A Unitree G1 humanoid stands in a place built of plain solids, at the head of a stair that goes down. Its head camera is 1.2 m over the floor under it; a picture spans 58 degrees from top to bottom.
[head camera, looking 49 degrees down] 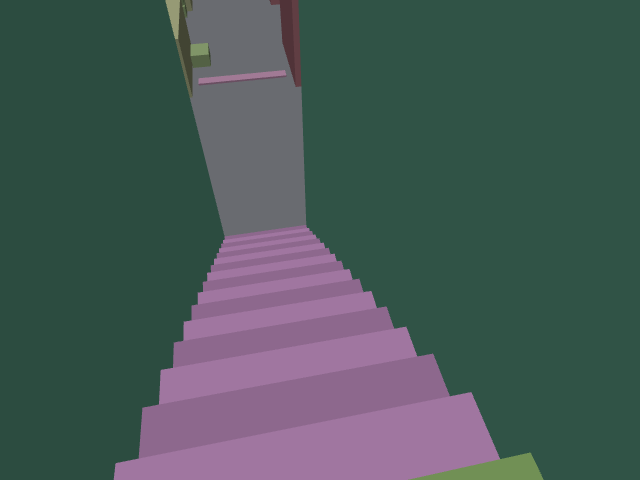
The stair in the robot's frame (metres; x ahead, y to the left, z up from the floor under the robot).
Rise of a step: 0.20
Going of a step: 0.24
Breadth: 1.14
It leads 11 degrees to the left of straight ahead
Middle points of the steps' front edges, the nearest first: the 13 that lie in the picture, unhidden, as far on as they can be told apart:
0.45 0.05 -0.20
0.69 0.10 -0.40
0.92 0.14 -0.60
1.16 0.19 -0.80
1.39 0.24 -1.00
1.63 0.28 -1.19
1.86 0.33 -1.39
2.10 0.37 -1.59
2.34 0.42 -1.79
2.57 0.47 -1.99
2.81 0.51 -2.19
3.04 0.56 -2.39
3.28 0.60 -2.59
